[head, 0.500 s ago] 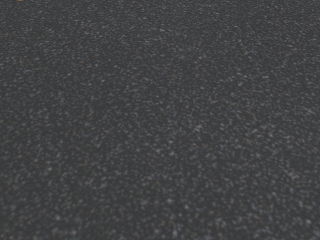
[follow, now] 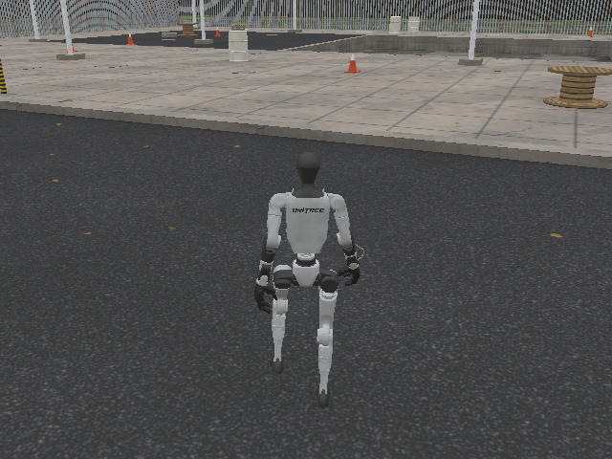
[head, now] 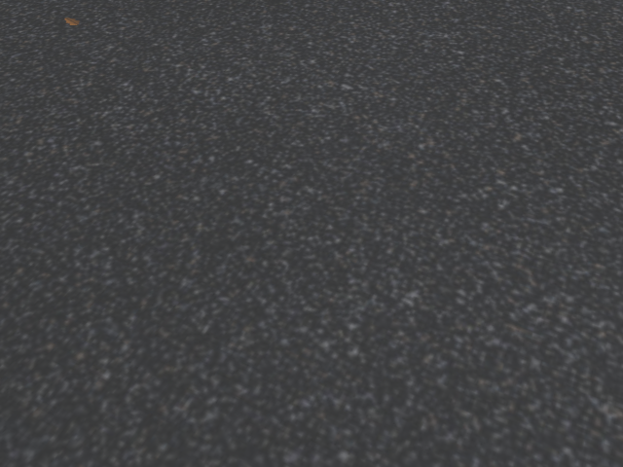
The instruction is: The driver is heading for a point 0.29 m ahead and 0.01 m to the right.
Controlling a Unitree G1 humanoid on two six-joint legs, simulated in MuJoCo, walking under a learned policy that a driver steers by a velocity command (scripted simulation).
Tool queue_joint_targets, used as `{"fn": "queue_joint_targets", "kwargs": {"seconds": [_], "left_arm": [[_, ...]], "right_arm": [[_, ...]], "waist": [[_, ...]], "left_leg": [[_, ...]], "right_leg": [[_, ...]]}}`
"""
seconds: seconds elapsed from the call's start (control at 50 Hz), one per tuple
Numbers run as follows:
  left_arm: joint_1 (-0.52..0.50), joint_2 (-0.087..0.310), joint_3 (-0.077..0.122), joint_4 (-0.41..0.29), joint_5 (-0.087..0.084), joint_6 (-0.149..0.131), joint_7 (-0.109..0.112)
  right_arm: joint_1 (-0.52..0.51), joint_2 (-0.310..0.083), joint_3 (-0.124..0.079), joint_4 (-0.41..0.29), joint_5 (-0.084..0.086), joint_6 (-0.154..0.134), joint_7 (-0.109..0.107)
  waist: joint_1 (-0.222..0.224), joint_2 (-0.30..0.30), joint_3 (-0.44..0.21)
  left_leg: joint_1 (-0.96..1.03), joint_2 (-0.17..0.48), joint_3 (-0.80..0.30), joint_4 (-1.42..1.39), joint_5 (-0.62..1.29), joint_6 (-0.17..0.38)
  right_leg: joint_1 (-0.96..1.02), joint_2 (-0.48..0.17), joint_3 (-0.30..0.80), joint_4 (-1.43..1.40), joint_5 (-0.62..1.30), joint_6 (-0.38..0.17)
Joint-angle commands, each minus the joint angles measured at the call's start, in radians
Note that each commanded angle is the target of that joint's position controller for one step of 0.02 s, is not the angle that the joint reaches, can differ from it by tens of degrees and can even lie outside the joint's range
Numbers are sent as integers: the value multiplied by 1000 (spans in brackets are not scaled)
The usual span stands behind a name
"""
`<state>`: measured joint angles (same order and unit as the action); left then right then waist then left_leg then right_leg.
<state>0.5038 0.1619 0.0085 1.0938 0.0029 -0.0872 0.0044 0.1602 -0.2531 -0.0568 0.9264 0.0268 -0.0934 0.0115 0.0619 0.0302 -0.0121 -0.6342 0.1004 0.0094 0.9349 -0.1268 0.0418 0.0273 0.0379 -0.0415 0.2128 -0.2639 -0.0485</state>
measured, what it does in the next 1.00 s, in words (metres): walks ahead: left foot, then right foot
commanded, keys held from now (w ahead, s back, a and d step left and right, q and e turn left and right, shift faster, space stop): w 0.10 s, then no key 0.90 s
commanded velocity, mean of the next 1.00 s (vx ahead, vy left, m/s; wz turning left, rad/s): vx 0.15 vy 0.00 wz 0.00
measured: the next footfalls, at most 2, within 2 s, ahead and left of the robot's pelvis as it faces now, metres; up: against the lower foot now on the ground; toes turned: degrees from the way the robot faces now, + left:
left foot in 0.20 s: +0.31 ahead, +0.14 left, +0.00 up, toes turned +3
right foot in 0.60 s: +0.32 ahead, -0.08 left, +0.00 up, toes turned -1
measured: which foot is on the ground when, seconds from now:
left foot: up 0.00-0.18, down 0.20-1.00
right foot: down 0.00-0.20, up 0.22-0.58, down 0.60-1.00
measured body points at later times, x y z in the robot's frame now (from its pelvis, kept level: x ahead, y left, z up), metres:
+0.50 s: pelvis +0.22 +0.07 -0.01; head +0.24 +0.07 +0.44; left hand +0.30 +0.32 -0.15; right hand +0.29 -0.19 -0.14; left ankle +0.27 +0.14 -0.75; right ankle +0.27 -0.10 -0.71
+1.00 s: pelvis +0.29 +0.05 -0.01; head +0.31 +0.05 +0.44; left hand +0.33 +0.29 -0.16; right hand +0.35 -0.21 -0.16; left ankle +0.27 +0.14 -0.75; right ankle +0.28 -0.08 -0.75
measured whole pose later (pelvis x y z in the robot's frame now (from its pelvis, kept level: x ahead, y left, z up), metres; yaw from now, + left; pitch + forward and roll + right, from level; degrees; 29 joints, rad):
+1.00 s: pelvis +0.29 +0.05 -0.01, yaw +0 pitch +0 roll +0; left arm 0.22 0.18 0.05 1.07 0.00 -0.02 0.04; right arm 0.18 -0.22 -0.03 1.06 0.00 -0.01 -0.02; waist 0.00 0.00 0.04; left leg -0.20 -0.02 0.06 0.48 -0.28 0.03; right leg -0.22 -0.03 -0.01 0.50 -0.28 0.01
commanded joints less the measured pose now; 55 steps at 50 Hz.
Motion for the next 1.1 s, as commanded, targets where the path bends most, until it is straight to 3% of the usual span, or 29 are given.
{"fn": "queue_joint_targets", "kwargs": {"seconds": [0.02,0.08,0.12,0.16,0.18,0.2,0.22,0.24,0.26,0.28,0.3,0.32,0.36,0.4,0.44,0.48,0.54,0.58,0.6,0.62,0.64,0.66,0.68,0.74,0.82,1.1], "left_arm": [[31,180,30,-48,1,0,18],[60,191,39,-42,-15,-2,20],[49,192,44,-41,-19,4,22],[23,214,52,-49,-8,16,23],[1,213,51,-56,-3,25,23],[-8,206,46,-68,-1,26,20],[35,144,26,-98,26,18,15],[202,22,-5,-59,-1,2,6],[134,126,23,-51,-23,-12,3],[18,151,32,-89,-39,-12,8],[-44,157,36,-101,-28,-5,20],[-57,155,47,-103,-17,8,31],[-13,110,48,-94,-12,39,39],[-20,84,45,-104,-9,56,48],[-84,94,45,-127,0,69,56],[-145,117,50,-140,0,84,56],[-203,136,58,-147,-1,96,53],[-211,133,60,-137,12,90,50],[-208,145,60,-138,19,86,51],[-205,184,65,-139,16,82,53],[-228,224,78,-117,-2,79,49],[-237,169,71,-113,-5,72,41],[-248,141,64,-109,3,66,38],[-257,139,65,-98,0,50,36],[-239,140,65,-75,-5,50,39],[-250,124,61,-32,-5,75,45]], "right_arm": [[-175,9,18,-103,0,-10,11],[-251,-14,20,-134,6,-12,23],[-270,-31,17,-151,4,-18,32],[-180,-76,-4,-136,-6,-26,35],[-28,-112,-25,-89,-9,-29,32],[114,-151,-42,-44,-13,-26,25],[249,-247,-58,-13,-43,-20,14],[262,-253,-48,-4,-54,-13,23],[201,-184,-34,-16,-34,-5,26],[72,-134,-17,-36,-20,-4,23],[-11,-93,-2,-48,-17,-7,25],[-48,-69,5,-47,-25,-12,27],[-60,-46,14,-21,-54,-18,30],[-73,-59,16,-5,-66,-24,24],[-78,-80,13,2,-63,-15,9],[-56,-106,7,11,-52,2,-5],[-40,-102,10,23,-39,24,-16],[-26,-69,22,34,-27,34,-20],[14,-50,29,49,-28,35,-20],[47,-49,27,52,-35,34,-18],[101,-43,23,57,-33,39,-22],[71,-58,22,60,-37,46,-28],[58,-60,20,57,-33,53,-33],[62,-55,20,70,-35,63,-38],[49,-53,17,78,-26,65,-35],[60,-50,12,125,-23,85,-42]], "waist": [[8,-107,158],[12,-116,183],[-10,-113,186],[-76,-152,92],[-152,-163,-4],[-214,-152,-95],[-207,47,-256],[-134,262,-469],[-147,125,-409],[-114,84,-224],[-83,-12,-141],[-55,-13,-97],[-8,24,-82],[16,49,-71],[9,60,-80],[-18,60,-88],[-32,55,-28],[-22,25,15],[-29,-6,28],[-63,-67,38],[-114,-186,44],[-85,-165,47],[-86,-149,39],[-80,-106,-1],[-67,-68,-27],[-64,-31,15]], "left_leg": [[-76,-19,30,-211,103,-25],[-26,-37,33,-315,147,-9],[-4,-48,25,-372,136,18],[160,-104,49,-386,117,48],[339,-144,67,-392,149,71],[563,-111,41,-408,280,96],[904,133,-220,-333,602,178],[1101,367,-630,-462,682,362],[939,300,-578,-525,596,313],[768,257,-397,-543,568,265],[610,209,-292,-580,586,231],[489,173,-217,-610,593,213],[333,126,-127,-659,598,208],[268,105,-70,-680,613,219],[268,99,-57,-689,515,216],[274,100,-77,-715,265,206],[246,94,-123,-746,-137,179],[227,55,-125,-718,-281,126],[226,28,-120,-693,-313,86],[222,-24,-86,-637,-297,51],[269,-87,-16,-628,-228,30],[355,-93,8,-586,-172,16],[388,-87,8,-569,-132,18],[416,-73,0,-545,-15,28],[446,-66,0,-518,98,27],[465,-57,-8,-514,140,15]], "right_leg": [[-87,-232,138,-128,268,-132],[-71,-261,119,-139,269,-132],[-9,-277,98,-90,386,-112],[39,-272,72,67,760,-75],[26,-238,48,231,909,-47],[-77,-189,28,426,860,-6],[-346,-85,3,774,369,38],[-550,77,126,1116,-417,75],[-552,21,225,1195,-377,64],[-614,-35,152,1167,-309,61],[-583,-87,120,1107,-239,66],[-525,-116,115,1048,-196,68],[-380,-136,109,958,-139,64],[-338,-136,97,816,-106,71],[-322,-140,91,657,-59,77],[-297,-133,81,558,0,80],[-266,-118,65,429,48,69],[-203,-107,49,284,104,48],[-176,-142,86,221,167,34],[-170,-186,123,212,248,16],[-243,-166,124,209,110,-8],[-314,-143,117,178,21,2],[-330,-136,110,167,23,20],[-269,-118,88,202,178,37],[-228,-112,77,232,280,29],[-211,-92,55,229,270,33]]}}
